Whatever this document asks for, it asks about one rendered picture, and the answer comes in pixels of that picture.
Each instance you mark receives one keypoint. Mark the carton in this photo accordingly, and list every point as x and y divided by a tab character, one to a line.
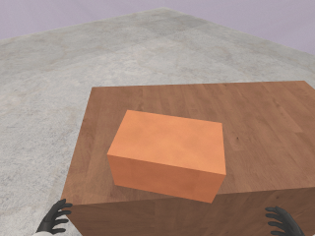
170	155

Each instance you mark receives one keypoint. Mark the right robot hand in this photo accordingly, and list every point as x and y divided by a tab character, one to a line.
288	225

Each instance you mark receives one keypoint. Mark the pedestal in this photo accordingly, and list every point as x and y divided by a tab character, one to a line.
268	132

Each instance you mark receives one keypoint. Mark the left robot hand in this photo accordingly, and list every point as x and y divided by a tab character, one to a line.
49	221

